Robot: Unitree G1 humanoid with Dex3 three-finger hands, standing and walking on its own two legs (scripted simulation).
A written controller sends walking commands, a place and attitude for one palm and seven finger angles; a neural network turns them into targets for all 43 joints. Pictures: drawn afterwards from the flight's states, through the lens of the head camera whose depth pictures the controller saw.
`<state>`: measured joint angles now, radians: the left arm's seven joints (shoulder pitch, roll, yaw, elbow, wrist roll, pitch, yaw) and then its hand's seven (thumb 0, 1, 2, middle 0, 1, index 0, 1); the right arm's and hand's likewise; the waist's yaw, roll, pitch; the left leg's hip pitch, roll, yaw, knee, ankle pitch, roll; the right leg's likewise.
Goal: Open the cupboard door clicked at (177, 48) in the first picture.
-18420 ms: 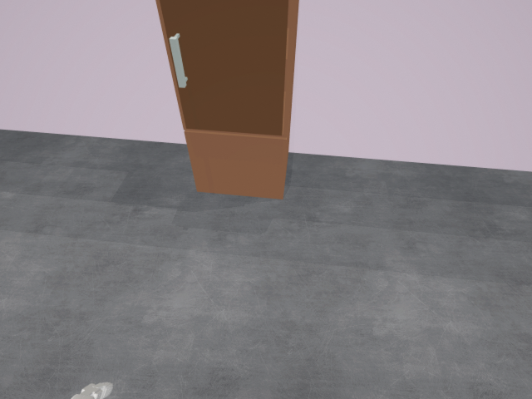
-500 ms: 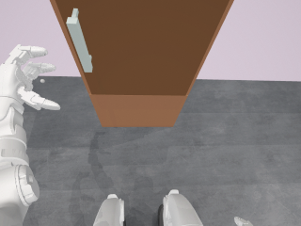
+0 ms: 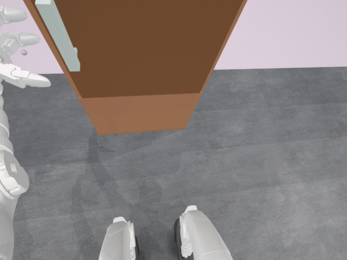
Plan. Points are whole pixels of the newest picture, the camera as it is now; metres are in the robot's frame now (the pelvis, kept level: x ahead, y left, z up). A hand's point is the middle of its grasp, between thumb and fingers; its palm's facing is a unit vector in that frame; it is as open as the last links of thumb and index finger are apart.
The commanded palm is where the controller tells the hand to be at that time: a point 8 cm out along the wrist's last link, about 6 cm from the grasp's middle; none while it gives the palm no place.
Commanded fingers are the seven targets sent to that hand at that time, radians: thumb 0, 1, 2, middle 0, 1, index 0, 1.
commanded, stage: move the hooked fingers beside the handle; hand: left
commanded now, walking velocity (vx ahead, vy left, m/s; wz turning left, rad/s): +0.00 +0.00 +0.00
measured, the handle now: (62, 32) +0.59 +0.18 +0.07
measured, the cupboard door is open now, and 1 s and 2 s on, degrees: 0 0 0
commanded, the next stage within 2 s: slide the fingers in behind the handle in 0.82 s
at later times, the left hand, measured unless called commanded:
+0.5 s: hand (19, 48) +0.54 +0.25 +0.07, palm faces +0.01 -1.00 -0.01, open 14.0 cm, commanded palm +0.52 +0.28 +0.07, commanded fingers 0.00 -0.50 0.30 -0.30 -1.20 -0.30 -1.20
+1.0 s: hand (28, 52) +0.53 +0.24 +0.07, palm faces +0.00 -1.00 -0.02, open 14.0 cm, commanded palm +0.52 +0.27 +0.07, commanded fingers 0.00 -0.50 0.30 -0.30 -1.20 -0.30 -1.20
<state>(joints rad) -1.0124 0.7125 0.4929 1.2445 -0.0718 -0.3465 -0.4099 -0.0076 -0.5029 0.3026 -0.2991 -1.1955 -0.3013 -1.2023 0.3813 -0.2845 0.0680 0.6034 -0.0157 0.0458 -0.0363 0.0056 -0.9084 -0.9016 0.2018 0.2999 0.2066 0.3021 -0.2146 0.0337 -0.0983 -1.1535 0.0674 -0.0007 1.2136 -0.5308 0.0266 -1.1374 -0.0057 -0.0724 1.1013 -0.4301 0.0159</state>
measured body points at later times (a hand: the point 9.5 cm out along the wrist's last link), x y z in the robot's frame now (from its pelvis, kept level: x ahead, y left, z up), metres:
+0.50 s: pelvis +0.02 +0.01 +0.01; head +0.19 +0.05 +0.43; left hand +0.54 +0.31 +0.08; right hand +0.01 -0.26 -0.09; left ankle +0.01 +0.10 -0.64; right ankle +0.04 -0.14 -0.64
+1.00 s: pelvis +0.01 +0.00 +0.00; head +0.17 +0.03 +0.42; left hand +0.53 +0.29 +0.08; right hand +0.00 -0.27 -0.10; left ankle +0.01 +0.10 -0.64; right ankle +0.04 -0.14 -0.64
